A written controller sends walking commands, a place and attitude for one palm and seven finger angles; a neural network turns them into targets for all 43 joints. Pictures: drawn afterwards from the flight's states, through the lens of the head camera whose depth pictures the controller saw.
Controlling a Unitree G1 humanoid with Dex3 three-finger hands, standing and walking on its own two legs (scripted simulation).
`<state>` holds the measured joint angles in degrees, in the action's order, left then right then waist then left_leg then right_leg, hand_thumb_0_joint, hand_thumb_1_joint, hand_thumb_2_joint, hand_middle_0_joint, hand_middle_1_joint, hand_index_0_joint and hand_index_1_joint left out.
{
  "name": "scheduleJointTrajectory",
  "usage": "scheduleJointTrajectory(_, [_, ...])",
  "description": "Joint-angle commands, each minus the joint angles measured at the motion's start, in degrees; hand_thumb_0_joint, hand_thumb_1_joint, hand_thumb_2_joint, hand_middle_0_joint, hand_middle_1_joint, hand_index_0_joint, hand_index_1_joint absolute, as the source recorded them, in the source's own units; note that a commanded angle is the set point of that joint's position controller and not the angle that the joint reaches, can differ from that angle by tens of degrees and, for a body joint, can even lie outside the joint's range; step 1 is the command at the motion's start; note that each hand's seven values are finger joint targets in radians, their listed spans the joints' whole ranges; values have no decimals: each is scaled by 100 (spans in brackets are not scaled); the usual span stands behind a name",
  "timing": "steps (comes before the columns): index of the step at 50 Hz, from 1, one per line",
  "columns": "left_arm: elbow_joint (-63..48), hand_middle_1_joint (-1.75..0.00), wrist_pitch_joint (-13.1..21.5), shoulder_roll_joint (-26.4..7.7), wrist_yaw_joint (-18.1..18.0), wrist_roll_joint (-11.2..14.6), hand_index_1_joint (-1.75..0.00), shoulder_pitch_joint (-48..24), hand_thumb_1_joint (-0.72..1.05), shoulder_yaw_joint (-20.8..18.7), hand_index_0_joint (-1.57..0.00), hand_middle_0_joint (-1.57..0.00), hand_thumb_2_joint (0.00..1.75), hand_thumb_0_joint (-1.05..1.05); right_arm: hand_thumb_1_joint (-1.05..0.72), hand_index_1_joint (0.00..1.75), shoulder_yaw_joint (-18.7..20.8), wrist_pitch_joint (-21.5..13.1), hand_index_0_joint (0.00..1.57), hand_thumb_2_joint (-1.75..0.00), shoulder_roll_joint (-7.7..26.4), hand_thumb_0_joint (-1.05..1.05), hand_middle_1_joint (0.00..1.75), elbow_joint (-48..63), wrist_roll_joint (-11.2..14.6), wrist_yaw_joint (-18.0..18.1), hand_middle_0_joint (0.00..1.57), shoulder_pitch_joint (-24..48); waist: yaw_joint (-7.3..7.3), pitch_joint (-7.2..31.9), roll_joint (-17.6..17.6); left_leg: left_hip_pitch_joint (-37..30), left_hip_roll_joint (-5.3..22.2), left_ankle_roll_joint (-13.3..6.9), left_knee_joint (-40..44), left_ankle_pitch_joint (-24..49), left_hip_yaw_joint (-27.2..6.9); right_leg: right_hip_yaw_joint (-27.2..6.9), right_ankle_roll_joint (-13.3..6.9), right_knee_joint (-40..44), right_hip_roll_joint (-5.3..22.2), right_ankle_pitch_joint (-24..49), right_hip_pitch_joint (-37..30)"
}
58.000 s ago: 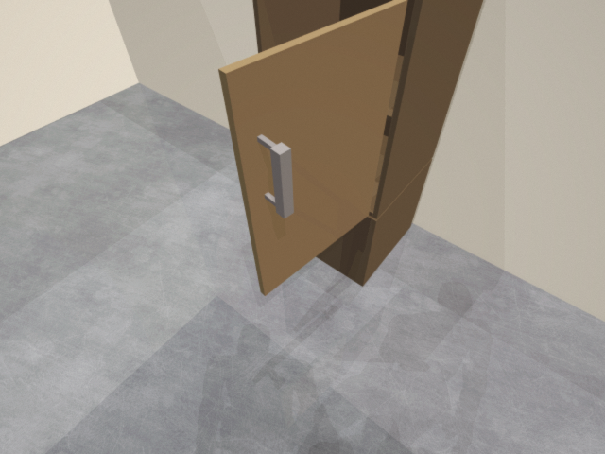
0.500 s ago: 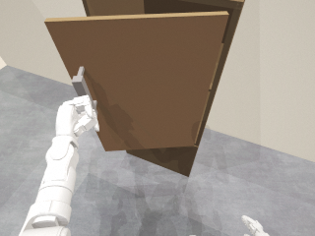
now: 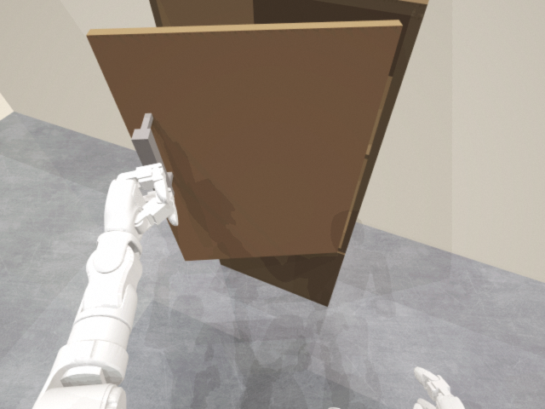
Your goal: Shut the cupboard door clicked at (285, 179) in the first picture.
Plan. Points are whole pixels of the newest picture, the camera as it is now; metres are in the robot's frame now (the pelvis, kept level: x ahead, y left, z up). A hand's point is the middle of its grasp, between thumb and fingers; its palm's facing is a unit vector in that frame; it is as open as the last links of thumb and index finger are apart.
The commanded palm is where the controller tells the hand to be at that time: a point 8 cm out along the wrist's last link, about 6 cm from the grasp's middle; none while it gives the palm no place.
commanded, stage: push the door shut along its arc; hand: left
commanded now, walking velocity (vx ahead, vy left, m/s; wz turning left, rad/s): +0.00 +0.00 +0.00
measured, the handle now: (157, 160) +0.48 +0.21 +0.09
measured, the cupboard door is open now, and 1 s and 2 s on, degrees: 27 15 0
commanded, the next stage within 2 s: pull the fist back off the door in 1.74 s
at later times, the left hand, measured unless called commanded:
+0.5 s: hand (179, 172) +0.45 +0.17 +0.09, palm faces -0.08 -1.00 -0.02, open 3.1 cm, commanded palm +0.44 +0.21 +0.09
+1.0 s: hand (211, 142) +0.52 +0.12 +0.10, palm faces -0.22 -0.98 -0.01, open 3.1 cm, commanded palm +0.51 +0.19 +0.09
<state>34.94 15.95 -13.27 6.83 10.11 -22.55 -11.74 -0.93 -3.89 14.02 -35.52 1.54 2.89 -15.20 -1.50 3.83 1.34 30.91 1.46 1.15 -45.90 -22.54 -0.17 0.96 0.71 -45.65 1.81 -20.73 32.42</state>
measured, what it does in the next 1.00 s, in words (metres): stands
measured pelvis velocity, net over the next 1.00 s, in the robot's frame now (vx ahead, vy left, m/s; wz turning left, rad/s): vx -0.01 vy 0.00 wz -0.03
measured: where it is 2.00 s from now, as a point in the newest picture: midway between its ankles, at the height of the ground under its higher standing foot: outside the picture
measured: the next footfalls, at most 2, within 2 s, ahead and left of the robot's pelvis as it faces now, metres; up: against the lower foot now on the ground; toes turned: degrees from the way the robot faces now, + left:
none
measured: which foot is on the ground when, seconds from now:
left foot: down 0.00-1.00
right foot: down 0.00-1.00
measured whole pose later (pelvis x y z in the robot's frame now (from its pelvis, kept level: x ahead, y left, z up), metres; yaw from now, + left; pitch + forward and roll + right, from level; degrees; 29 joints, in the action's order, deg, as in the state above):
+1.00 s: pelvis -0.01 +0.00 -0.03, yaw -1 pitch +18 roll -1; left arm 71.4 16.4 -29.8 20.6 5.6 -60.3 -19.3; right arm -1.6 -1.9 16.3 -36.7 0.6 2.0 -22.4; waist -11.9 4.4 2.0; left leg 49.3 2.9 0.9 -55.7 -24.8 -0.4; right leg 0.7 0.8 -52.9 0.3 -21.3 50.1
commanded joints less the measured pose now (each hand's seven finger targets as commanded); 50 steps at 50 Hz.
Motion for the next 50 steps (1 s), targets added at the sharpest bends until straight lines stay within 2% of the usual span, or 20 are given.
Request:
scheduleJointTrajectory(1, [-837, -150, 403, -1312, 157, 98, -150, -2733, 90, -418, -130, -130, 90, 0, -90, 30, 271, -200, 20, -90, 812, 0, 30, 602, 36, 70, 20, -41, -126, 1575, -125, -398, -197, -187, 577, 998, 82, 6, -159, 552, -182, 1352, -866])
scheduleJointTrajectory(3, [-752, -150, 438, -1161, 275, 106, -150, -3056, 90, -238, -130, -130, 90, 0, -90, 30, 270, -201, 20, -90, 794, 0, 30, 599, 48, 70, 20, -53, -179, 1713, 47, -503, -201, -173, 539, 1066, 69, 34, -181, 487, -190, 1406, -776])
scheduleJointTrajectory(6, [-280, -150, 447, -1164, 413, 139, -150, -3222, 90, -216, -130, -130, 90, 0, -90, 30, 274, -187, 20, -90, 825, 0, 30, 558, 51, 67, 20, -161, -216, 1734, -57, -432, -193, -175, 487, 1048, 30, 49, -182, 451, -204, 1378, -681])
scheduleJointTrajectory(9, [139, -150, 455, -1208, 522, 104, -150, -3684, 90, -176, -130, -130, 90, 0, -90, 30, 285, -153, 20, -90, 860, 0, 30, 501, 53, 51, 20, -283, -290, 1722, -57, -338, -196, -171, 440, 1030, 9, 57, -185, 397, -205, 1363, -531])
scheduleJointTrajectory(10, [273, -150, 471, -1404, 533, 100, -150, -3681, 90, -365, -130, -130, 90, 0, -90, 30, 303, -146, 20, -90, 898, 0, 30, 498, 33, 57, 20, -358, -243, 1845, -16, -345, -208, -178, 398, 1098, 5, 46, -195, 365, -214, 1401, -565])
scheduleJointTrajectory(11, [342, -150, 490, -1405, 558, 80, -150, -3808, 90, -313, -130, -130, 90, 0, -90, 30, 299, -126, 20, -90, 892, 0, 30, 491, 49, 47, 20, -363, -299, 1844, -50, -337, -194, -184, 377, 1077, 1, 46, -188, 355, -208, 1388, -489])
scheduleJointTrajectory(12, [477, -150, 498, -1165, 619, 74, -150, -4062, 90, -79, -130, -130, 90, 0, -90, 30, 290, -127, 20, -90, 878, 0, 30, 468, 45, 36, 20, -405, -399, 1795, -78, -316, -195, -186, 371, 1014, -9, 66, -177, 350, -215, 1324, -367])
scheduleJointTrajectory(16, [970, -150, 573, -1489, 761, 57, -150, -4632, 90, -222, -130, -130, 90, 0, -90, 30, 321, -90, 20, -90, 984, 0, 30, 364, 45, 49, 20, -566, -515, 1837, -152, -159, -184, -209, 278, 813, -62, 31, -179, 328, -227, 1096, -167])
scheduleJointTrajectory(17, [947, -150, 598, -1382, 816, 51, -150, -4864, 90, -91, -130, -130, 90, 0, -90, 30, 320, -96, 20, -90, 976, 0, 30, 350, 41, 43, 20, -597, -567, 1946, 31, -240, -190, -201, 253, 835, -81, 45, -187, 285, -224, 1092, -66])
scheduleJointTrajectory(19, [1177, -150, 600, -1392, 894, 54, -150, -5013, 90, -93, -130, -130, 90, 0, -90, 30, 335, -97, 20, -90, 1011, 0, 30, 283, 26, 34, 20, -710, -626, 2047, -43, -259, -178, -205, 192, 872, -118, 58, -188, 249, -239, 1096, 29])
scheduleJointTrajectory(21, [1216, -150, 635, -1714, 976, 48, -150, -5172, 90, -285, -130, -130, 90, 0, -90, 30, 340, -88, 20, -90, 1059, 0, 30, 269, 15, 46, 20, -771, -613, 2260, 85, -238, -174, -206, 122, 938, -126, 34, -191, 180, -236, 1153, 17])
scheduleJointTrajectory(28, [1669, -150, 623, -1944, 1101, -33, -150, -5689, 90, -327, -130, -130, 90, 0, -90, 30, 322, -40, 20, -90, 1102, 0, 30, 211, 5, 21, 20, -995, -782, 2122, 163, 32, -137, -220, 46, 770, -185, 51, -182, 119, -273, 919, 339])
scheduleJointTrajectory(31, [1667, -150, 655, -2119, 1112, -102, -150, -5986, 90, -400, -130, -130, 90, 0, -90, 30, 343, -51, 20, -90, 1139, 0, 30, 181, -13, 14, 20, -1093, -838, 2433, 418, -124, -124, -218, -41, 850, -218, 42, -189, 56, -283, 906, 477])
scheduleJointTrajectory(33, [1767, -150, 638, -1989, 1176, -106, -150, -6102, 90, -267, -130, -130, 90, 0, -90, 30, 344, -57, 20, -90, 1135, 0, 30, 150, -20, 0, 20, -1149, -917, 2444, 376, -149, -105, -220, -85, 880, -231, 53, -183, 51, -296, 906, 578])
scheduleJointTrajectory(37, [2141, -150, 511, -2325, 1251, -91, -150, -6391, 90, -480, -130, -130, 90, 0, -90, 30, 305, -44, 20, -90, 1182, 0, 30, 126, -13, 13, 20, -1250, -1031, 2276, 226, 235, -106, -254, -144, 700, -207, 16, -159, 57, -308, 823, 575])
scheduleJointTrajectory(38, [2213, -150, 486, -2505, 1242, -109, -150, -6421, 90, -611, -130, -130, 90, 0, -90, 30, 299, -41, 20, -90, 1202, 0, 30, 133, -21, 14, 20, -1283, -1017, 2292, 158, 354, -115, -266, -165, 640, -193, -15, -151, 69, -306, 793, 509])
scheduleJointTrajectory(40, [2033, -150, 557, -2655, 1222, -181, -150, -6611, 90, -691, -130, -130, 90, 0, -90, 30, 302, -50, 20, -90, 1197, 0, 30, 158, -58, 5, 20, -1362, -982, 2648, 451, 211, -131, -265, -235, 879, -209, -2, -177, -52, -310, 950, 495])
scheduleJointTrajectory(43, [2232, -150, 518, -2930, 1283, -263, -150, -6579, 90, -861, -130, -130, 90, 0, -90, 30, 298, -21, 20, -90, 1195, 0, 30, 166, -63, -27, 20, -1456, -994, 2836, 394, 283, -104, -260, -340, 1162, -192, -25, -158, -123, -320, 1256, 367])
scheduleJointTrajectory(46, [2403, -150, 434, -2961, 1372, -275, -150, -6538, 90, -876, -130, -130, 90, 0, -90, 30, 284, 30, 20, -90, 1196, 0, 30, 204, -66, -42, 20, -1525, -1047, 2816, 346, 385, -102, -278, -414, 1327, -131, -43, -134, -143, -335, 1497, 343])
scheduleJointTrajectory(50, [2547, -150, 339, -3280, 1461, -351, -150, -6533, 90, -1064, -130, -130, 90, 0, -90, 30, 284, 102, 20, -90, 1218, 0, 30, 293, -78, -42, 20, -1631, -1033, 2812, 305, 609, -123, -300, -461, 1381, -83, -65, -142, -168, -362, 1656, 177])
